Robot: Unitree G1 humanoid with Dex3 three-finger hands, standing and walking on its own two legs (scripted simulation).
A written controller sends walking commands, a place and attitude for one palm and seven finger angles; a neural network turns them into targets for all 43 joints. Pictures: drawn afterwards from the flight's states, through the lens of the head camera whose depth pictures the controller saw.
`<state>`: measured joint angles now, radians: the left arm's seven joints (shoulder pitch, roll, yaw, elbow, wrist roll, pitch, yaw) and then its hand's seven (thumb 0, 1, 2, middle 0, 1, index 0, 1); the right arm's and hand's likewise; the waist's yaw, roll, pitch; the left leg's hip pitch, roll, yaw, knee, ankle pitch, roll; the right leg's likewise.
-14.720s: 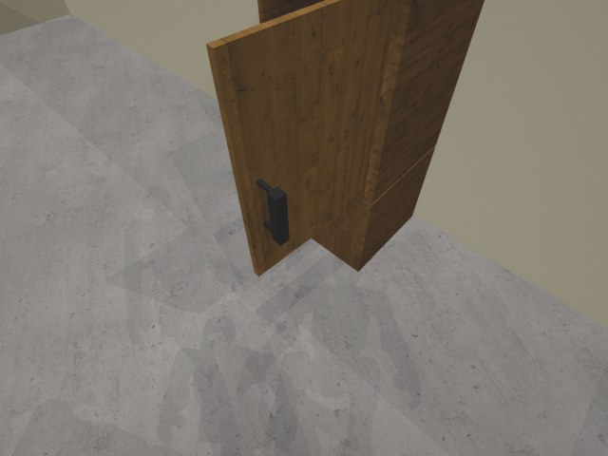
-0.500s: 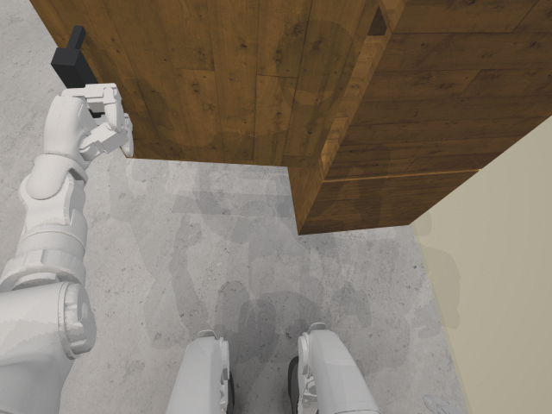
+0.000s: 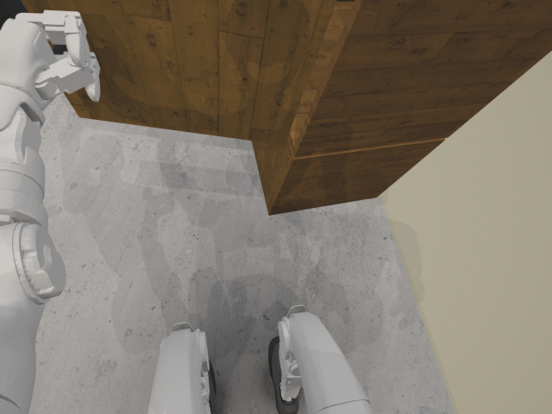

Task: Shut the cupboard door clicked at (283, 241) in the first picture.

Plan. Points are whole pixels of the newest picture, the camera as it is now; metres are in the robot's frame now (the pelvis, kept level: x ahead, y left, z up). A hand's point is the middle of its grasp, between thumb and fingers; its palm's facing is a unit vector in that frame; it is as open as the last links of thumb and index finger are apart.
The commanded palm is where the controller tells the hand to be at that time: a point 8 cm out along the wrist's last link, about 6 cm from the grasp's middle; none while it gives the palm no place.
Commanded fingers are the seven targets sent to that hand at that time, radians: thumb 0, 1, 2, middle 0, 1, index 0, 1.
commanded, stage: push the door shut along its arc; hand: left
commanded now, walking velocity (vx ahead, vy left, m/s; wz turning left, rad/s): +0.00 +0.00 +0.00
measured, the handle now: (30, 24) +0.62 +0.25 +0.06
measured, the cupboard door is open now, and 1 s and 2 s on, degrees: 74 68 68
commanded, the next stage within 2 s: pull the fist back off the door in 0.44 s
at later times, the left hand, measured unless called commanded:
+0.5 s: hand (121, 36) +0.60 +0.15 +0.07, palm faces -0.31 -0.95 -0.03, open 3.2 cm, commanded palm +0.62 +0.16 +0.06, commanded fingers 0.00 0.90 0.90 -1.30 -1.50 -1.30 -1.50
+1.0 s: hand (131, 43) +0.60 +0.14 +0.06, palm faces +0.04 -1.00 -0.03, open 3.1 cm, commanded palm +0.56 +0.17 +0.06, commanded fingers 0.00 0.90 0.90 -1.30 -1.50 -1.30 -1.50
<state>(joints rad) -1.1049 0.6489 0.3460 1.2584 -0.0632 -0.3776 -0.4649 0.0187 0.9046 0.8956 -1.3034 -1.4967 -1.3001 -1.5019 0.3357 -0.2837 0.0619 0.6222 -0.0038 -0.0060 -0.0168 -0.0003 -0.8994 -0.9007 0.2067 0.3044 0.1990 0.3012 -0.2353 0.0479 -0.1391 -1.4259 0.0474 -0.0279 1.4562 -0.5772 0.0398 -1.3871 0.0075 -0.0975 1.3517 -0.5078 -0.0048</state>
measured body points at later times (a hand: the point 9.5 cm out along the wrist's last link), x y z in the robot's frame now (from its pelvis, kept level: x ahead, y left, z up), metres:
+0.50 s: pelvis +0.01 +0.00 -0.01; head +0.22 +0.03 +0.38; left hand +0.62 +0.20 +0.07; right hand -0.03 -0.26 -0.10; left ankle +0.04 +0.10 -0.58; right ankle +0.06 -0.13 -0.58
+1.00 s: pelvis +0.02 -0.01 +0.02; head +0.22 +0.01 +0.42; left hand +0.59 +0.19 +0.06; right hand +0.00 -0.26 -0.09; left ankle +0.04 +0.10 -0.58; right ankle +0.06 -0.13 -0.58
